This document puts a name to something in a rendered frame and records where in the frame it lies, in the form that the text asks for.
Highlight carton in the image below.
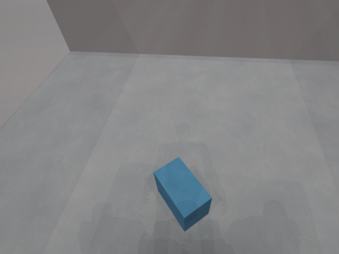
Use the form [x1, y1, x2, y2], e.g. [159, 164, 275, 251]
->
[153, 157, 212, 231]

